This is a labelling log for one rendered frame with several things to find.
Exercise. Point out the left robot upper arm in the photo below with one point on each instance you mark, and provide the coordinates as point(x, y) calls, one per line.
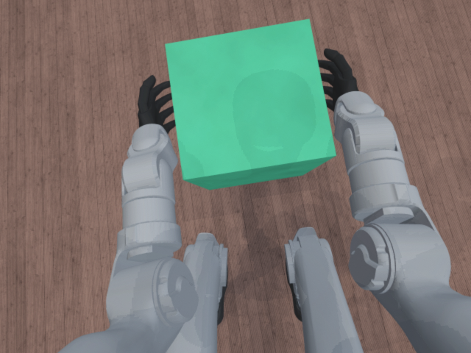
point(147, 305)

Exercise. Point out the right robot foot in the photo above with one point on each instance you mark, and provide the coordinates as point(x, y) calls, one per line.
point(297, 310)

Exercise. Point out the right robot upper arm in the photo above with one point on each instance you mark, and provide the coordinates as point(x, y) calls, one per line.
point(407, 269)

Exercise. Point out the robot left hand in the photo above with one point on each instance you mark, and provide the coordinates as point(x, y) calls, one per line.
point(149, 108)

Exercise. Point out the right robot thigh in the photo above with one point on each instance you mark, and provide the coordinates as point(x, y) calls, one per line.
point(327, 324)

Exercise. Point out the carton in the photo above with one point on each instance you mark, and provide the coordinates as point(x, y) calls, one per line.
point(249, 106)

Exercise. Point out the right robot forearm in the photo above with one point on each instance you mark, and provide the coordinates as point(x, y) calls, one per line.
point(381, 191)

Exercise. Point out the robot right hand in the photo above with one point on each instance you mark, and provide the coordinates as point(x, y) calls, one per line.
point(341, 79)

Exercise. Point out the left robot forearm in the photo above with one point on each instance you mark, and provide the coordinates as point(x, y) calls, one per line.
point(150, 231)

